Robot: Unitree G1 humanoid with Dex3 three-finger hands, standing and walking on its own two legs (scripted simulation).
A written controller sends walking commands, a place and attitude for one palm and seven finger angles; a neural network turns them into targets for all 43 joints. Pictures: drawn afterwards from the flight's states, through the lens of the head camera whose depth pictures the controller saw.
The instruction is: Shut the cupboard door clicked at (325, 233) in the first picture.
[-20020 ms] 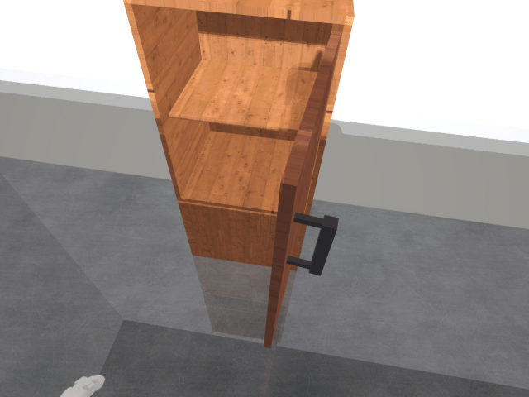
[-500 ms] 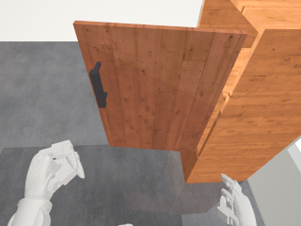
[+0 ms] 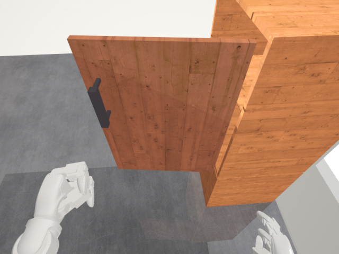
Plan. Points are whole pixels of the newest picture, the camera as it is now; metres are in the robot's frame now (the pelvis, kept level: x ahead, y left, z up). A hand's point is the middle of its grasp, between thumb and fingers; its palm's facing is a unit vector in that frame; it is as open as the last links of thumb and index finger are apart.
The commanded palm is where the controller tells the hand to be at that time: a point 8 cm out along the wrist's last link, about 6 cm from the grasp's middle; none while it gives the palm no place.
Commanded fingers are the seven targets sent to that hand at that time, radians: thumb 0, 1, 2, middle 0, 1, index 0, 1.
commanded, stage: raise the hand and make a fist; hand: left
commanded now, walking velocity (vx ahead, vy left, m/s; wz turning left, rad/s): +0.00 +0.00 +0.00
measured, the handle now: (101, 103) +0.47 +0.22 +0.08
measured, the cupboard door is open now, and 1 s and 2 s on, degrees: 83 83 83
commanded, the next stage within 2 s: bring the fist close to the handle in 0.14 s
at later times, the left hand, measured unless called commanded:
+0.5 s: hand (92, 174) +0.26 +0.18 +0.09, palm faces +0.06 -1.00 -0.06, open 3.1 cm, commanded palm +0.23 +0.23 +0.09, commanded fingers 0.00 0.90 0.90 -1.30 -1.50 -1.30 -1.50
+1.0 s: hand (103, 148) +0.33 +0.18 +0.08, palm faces +0.03 -1.00 -0.02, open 3.1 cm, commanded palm +0.31 +0.24 +0.09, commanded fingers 0.00 0.90 0.90 -1.30 -1.50 -1.30 -1.50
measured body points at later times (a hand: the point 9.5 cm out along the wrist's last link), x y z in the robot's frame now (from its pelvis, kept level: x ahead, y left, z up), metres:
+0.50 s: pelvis +0.00 -0.02 +0.00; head +0.03 -0.03 +0.45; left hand +0.25 +0.23 +0.10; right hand +0.18 -0.24 -0.08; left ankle -0.01 +0.11 -0.70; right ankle +0.01 -0.11 -0.70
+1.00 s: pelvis +0.00 +0.00 +0.00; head +0.05 -0.01 +0.45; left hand +0.32 +0.24 +0.08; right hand +0.15 -0.25 -0.09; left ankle -0.01 +0.11 -0.70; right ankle +0.01 -0.11 -0.70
